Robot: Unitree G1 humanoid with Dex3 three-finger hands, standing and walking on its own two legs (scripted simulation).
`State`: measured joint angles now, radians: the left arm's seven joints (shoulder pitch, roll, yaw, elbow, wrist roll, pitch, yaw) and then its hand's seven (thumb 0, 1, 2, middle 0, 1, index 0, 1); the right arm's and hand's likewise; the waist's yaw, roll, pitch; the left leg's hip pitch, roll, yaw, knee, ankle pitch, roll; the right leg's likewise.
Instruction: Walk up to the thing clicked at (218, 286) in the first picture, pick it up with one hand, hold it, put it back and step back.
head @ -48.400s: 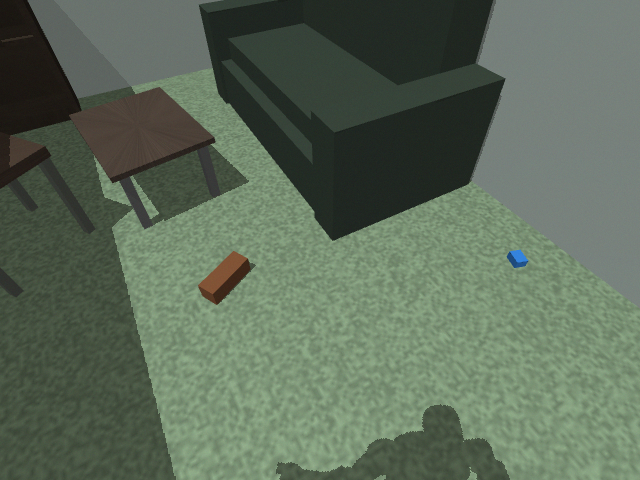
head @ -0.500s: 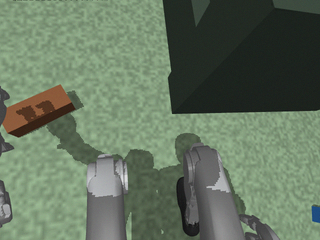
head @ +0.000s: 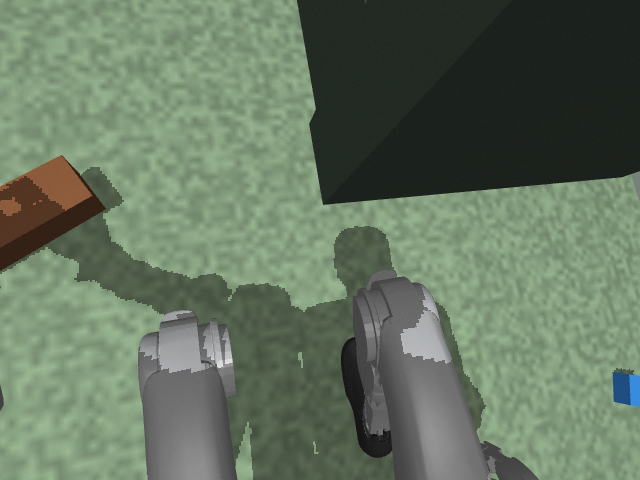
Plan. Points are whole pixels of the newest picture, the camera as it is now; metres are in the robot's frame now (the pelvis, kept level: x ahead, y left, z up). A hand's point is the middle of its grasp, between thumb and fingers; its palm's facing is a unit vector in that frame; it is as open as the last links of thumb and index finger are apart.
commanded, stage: rise first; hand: left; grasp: from above
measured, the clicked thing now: (20, 219) +0.48 +0.38 -0.30
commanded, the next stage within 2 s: none
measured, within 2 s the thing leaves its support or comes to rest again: neither
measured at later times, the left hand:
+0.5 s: hand out of the picture +0.42 +0.40 -0.20, palm faces -0.35 -0.25 -0.90, open 14.2 cm
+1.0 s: hand out of the picture +0.44 +0.39 -0.20, palm faces -0.34 -0.25 -0.91, open 14.2 cm
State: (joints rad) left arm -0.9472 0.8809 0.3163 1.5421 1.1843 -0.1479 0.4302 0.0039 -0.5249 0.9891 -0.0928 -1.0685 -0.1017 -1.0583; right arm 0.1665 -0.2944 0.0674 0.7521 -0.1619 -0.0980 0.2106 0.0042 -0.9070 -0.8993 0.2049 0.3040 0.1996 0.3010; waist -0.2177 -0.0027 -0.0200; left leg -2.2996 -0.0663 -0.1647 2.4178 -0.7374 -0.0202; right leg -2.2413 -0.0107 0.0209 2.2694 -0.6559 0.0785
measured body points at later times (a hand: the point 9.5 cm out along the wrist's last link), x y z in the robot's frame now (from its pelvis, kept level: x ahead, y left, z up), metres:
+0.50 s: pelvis +0.00 +0.00 -0.01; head +0.26 +0.10 +0.35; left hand +0.43 +0.41 -0.15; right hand +0.08 -0.28 -0.10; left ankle +0.06 +0.12 -0.30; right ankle +0.11 -0.16 -0.30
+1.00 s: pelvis +0.00 +0.01 -0.02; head +0.25 +0.11 +0.34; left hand +0.45 +0.40 -0.15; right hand +0.04 -0.27 -0.10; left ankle +0.06 +0.12 -0.30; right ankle +0.11 -0.16 -0.30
